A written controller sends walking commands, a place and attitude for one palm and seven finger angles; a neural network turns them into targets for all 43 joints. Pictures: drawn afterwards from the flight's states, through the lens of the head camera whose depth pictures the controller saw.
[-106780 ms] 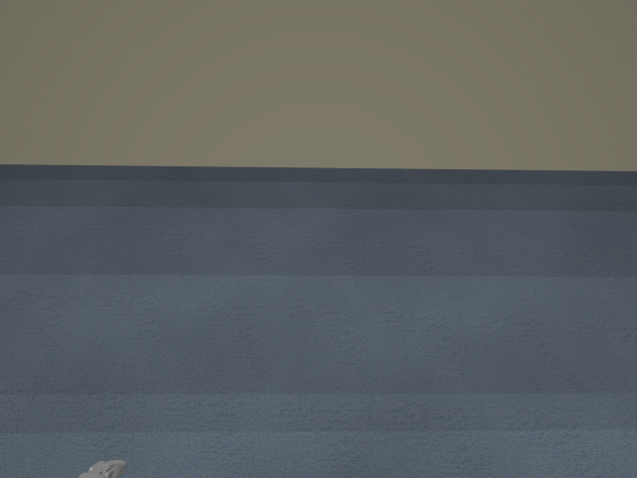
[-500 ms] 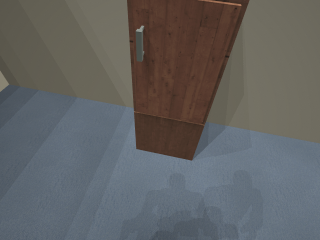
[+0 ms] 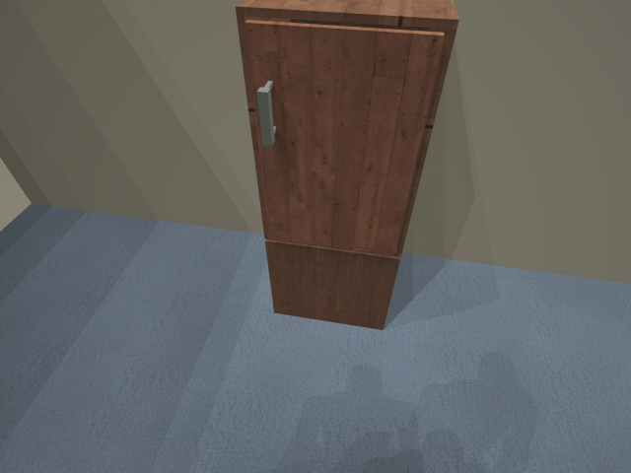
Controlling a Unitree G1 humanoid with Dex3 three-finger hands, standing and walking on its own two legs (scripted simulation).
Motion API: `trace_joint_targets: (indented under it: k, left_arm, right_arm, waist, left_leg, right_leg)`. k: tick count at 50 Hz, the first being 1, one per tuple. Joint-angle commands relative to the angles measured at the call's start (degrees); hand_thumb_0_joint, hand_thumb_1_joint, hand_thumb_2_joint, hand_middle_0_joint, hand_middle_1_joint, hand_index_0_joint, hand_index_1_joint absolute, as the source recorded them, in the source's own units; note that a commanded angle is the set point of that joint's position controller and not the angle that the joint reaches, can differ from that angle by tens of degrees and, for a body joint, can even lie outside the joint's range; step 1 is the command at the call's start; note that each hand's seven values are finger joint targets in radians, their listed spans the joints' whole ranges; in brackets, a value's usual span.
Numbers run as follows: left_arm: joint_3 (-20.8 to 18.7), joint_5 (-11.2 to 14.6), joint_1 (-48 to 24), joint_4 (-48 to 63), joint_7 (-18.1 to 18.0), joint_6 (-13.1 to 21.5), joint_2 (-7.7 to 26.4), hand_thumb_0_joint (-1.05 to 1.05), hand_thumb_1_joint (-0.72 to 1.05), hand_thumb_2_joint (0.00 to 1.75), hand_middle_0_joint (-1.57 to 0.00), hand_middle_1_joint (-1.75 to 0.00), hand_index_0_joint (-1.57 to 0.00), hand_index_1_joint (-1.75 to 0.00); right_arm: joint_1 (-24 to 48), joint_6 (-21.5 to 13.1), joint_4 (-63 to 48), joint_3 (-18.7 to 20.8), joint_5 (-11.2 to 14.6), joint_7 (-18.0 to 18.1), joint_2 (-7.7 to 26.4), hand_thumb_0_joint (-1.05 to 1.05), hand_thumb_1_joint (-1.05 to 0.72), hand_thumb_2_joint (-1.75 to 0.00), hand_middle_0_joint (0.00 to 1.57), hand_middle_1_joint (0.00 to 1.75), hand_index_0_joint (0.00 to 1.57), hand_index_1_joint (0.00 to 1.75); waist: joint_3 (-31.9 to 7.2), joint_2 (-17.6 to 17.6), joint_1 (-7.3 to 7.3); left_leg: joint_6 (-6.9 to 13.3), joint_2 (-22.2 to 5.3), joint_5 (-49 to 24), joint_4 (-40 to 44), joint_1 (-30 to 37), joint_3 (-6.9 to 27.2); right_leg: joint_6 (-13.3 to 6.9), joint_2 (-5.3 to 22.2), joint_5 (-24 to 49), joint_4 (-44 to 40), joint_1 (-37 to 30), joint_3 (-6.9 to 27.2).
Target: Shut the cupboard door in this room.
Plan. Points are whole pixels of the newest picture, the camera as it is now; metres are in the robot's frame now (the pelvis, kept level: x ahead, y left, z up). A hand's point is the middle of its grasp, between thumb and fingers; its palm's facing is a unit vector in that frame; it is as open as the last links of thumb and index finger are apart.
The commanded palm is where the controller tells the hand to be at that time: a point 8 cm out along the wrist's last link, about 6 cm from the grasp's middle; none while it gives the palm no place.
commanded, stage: let the arm hang, fingers relaxed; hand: left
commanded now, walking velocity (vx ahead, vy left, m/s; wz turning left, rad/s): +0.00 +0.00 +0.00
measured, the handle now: (268, 113) +0.79 +0.15 +0.08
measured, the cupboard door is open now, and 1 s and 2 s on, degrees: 0 0 0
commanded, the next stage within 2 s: look to check the result in 0.22 s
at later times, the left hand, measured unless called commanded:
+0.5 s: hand out of the picture -0.01 +0.16 -0.18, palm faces +0.04 -0.98 -0.18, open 7.4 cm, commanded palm none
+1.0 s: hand out of the picture +0.02 +0.16 -0.17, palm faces +0.03 -0.98 -0.18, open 7.4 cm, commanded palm none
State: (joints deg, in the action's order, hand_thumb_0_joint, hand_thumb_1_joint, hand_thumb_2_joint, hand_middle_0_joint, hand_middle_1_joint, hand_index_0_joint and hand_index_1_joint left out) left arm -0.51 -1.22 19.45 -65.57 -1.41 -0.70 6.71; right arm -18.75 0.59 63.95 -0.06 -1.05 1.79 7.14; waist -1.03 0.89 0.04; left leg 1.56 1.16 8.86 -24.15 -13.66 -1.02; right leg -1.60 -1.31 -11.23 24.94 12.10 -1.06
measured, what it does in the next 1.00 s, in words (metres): stands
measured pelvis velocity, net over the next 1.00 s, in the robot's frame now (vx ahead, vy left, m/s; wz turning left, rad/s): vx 0.03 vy -0.01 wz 0.00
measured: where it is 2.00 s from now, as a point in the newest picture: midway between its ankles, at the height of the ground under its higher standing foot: outside the picture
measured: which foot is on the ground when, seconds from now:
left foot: down 0.00-1.00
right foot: down 0.00-1.00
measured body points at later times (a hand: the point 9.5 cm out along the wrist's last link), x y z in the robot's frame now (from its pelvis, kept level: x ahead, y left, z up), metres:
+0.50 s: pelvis +0.01 -0.01 +0.00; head +0.01 -0.01 +0.45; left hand -0.01 +0.21 -0.16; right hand -0.03 -0.21 -0.16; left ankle +0.05 +0.10 -0.74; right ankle +0.03 -0.10 -0.74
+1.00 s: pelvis +0.03 -0.01 +0.00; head +0.03 -0.01 +0.45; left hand +0.02 +0.21 -0.16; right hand +0.03 -0.23 -0.16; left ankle +0.05 +0.10 -0.74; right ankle +0.03 -0.10 -0.74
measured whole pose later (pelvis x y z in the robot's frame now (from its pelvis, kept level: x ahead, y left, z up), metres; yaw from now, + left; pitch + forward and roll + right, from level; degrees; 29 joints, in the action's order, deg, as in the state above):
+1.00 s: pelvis +0.03 -0.01 +0.00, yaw +0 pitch -1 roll +0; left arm -0.4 -0.8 16.4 -65.6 -1.6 0.3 7.8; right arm -15.9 -0.3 64.5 -0.7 -0.8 2.1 8.3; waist 1.5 0.1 -0.1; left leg 0.8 0.7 10.1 -22.0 -10.5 -0.7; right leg -2.2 -1.8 -12.2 22.3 8.8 -1.1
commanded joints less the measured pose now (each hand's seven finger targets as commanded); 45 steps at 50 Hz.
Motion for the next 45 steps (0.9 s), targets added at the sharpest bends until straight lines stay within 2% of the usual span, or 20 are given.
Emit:
trace_joint_targets:
  k: [1,5,8,14,16,21,27,32,38,42,45]
  left_arm:
    - [-1.3,0.2,3.4,1.4,-0.5,0.9,6.4,0.0,0.9,0.9,-0.2,-0.3,-0.2,-0.3]
    - [-1.4,0.3,3.0,1.5,-0.4,1.0,5.9,0.0,0.9,0.9,-0.2,-0.3,-0.2,-0.3]
    - [-1.4,0.4,2.6,1.5,-0.4,1.0,6.0,0.0,0.9,0.9,-0.2,-0.3,-0.2,-0.3]
    - [-1.4,0.5,2.2,1.6,-0.5,1.1,6.0,0.0,0.9,0.9,-0.2,-0.3,-0.2,-0.3]
    - [-1.4,0.5,2.5,1.6,-0.5,1.2,6.2,0.0,0.9,0.9,-0.2,-0.3,-0.2,-0.3]
    - [-1.3,0.6,2.2,1.6,-0.5,1.1,6.4,0.0,0.9,0.9,-0.2,-0.3,-0.2,-0.3]
    - [-1.3,0.5,1.7,1.5,-0.5,1.1,6.6,0.0,0.9,0.9,-0.2,-0.3,-0.2,-0.3]
    - [-1.1,0.6,1.5,1.4,-0.5,1.3,6.8,0.0,0.9,0.9,-0.2,-0.3,-0.2,-0.3]
    - [-1.1,0.6,1.2,1.2,-0.5,1.4,6.9,0.0,0.9,0.9,-0.2,-0.3,-0.2,-0.3]
    - [-1.0,0.6,1.2,1.1,-0.5,1.6,7.1,0.0,0.9,0.9,-0.2,-0.3,-0.2,-0.3]
    - [-0.9,0.6,0.8,1.0,-0.5,1.6,7.1,0.0,0.9,0.9,-0.2,-0.3,-0.2,-0.3]
  right_arm:
    - [-4.6,-0.3,-1.3,1.1,0.0,0.4,4.8,0.0,-0.9,-0.9,0.2,0.3,0.2,0.3]
    - [-4.6,-0.6,-1.2,1.0,-0.1,0.5,4.3,0.0,-0.9,-0.9,0.2,0.3,0.2,0.3]
    - [-4.8,-0.7,-1.3,1.0,0.0,0.6,4.3,0.0,-0.9,-0.9,0.2,0.3,0.2,0.3]
    - [-5.1,-0.7,-1.1,0.9,0.0,0.6,4.3,0.0,-0.9,-0.9,0.2,0.3,0.2,0.3]
    - [-4.8,-0.7,-1.2,1.0,0.1,0.6,4.9,0.0,-0.9,-0.9,0.2,0.3,0.2,0.3]
    - [-4.5,-0.7,-1.1,1.0,0.1,0.7,5.2,0.0,-0.9,-0.9,0.2,0.3,0.2,0.3]
    - [-4.3,-0.7,-1.1,1.0,0.1,0.6,5.4,0.0,-0.9,-0.9,0.2,0.3,0.2,0.3]
    - [-3.6,-0.9,-1.1,0.9,0.2,0.6,5.7,0.0,-0.9,-0.9,0.2,0.3,0.2,0.3]
    - [-2.4,-1.1,-1.0,0.7,0.2,0.7,6.0,0.0,-0.9,-0.9,0.2,0.3,0.2,0.3]
    - [-1.7,-1.1,-0.9,0.7,0.3,0.6,6.2,0.0,-0.9,-0.9,0.2,0.3,0.2,0.3]
    - [-1.4,-1.0,-0.7,0.5,0.3,0.6,6.4,0.0,-0.9,-0.9,0.2,0.3,0.2,0.3]
  waist:
    - [8.7,-1.6,-0.44]
    - [7.9,0.8,-0.42]
    - [7.5,-0.6,-0.37]
    - [7.0,0.3,-0.47]
    - [6.6,-0.5,-0.32]
    - [7.1,0.4,-0.28]
    - [7.0,-0.2,-0.51]
    - [6.2,-0.9,-0.52]
    - [5.8,0.0,-0.37]
    - [5.7,-1.4,-0.37]
    - [5.8,-0.8,-0.5]
  left_leg:
    - [0.9,-5.1,9.6,5.6,-2.1,6.0]
    - [0.8,-5.2,9.0,6.1,-2.3,6.3]
    - [0.8,-5.5,8.3,6.3,-2.4,6.5]
    - [0.5,-5.3,6.7,5.8,-1.6,6.1]
    - [0.6,-5.5,5.7,5.4,-0.6,6.0]
    - [0.6,-5.8,6.0,6.0,-0.6,6.4]
    - [0.6,-6.0,6.7,6.6,-0.6,6.4]
    - [0.6,-6.2,4.2,6.6,0.7,6.5]
    - [0.5,-6.2,2.3,6.8,1.5,6.4]
    - [0.4,-6.2,0.1,6.2,2.5,5.9]
    - [0.3,-6.1,-0.3,6.3,2.9,5.9]
  right_leg:
    - [-1.3,5.9,-11.7,-8.6,7.0,7.4]
    - [-1.4,6.0,-9.2,-8.0,5.5,7.3]
    - [-1.4,6.0,-8.0,-7.8,4.2,7.0]
    - [-1.5,6.2,-7.6,-8.2,3.5,6.9]
    - [-1.6,6.1,-7.0,-8.2,3.5,7.1]
    - [-1.6,5.9,-6.5,-8.1,3.4,6.8]
    - [-1.4,5.9,-6.2,-8.1,2.7,6.6]
    - [-1.4,5.9,-3.7,-7.7,1.9,6.5]
    - [-1.3,6.1,-1.9,-7.6,0.9,6.3]
    - [-1.2,6.4,-0.7,-8.0,0.7,6.1]
    - [-1.2,6.3,-0.4,-8.1,0.6,6.4]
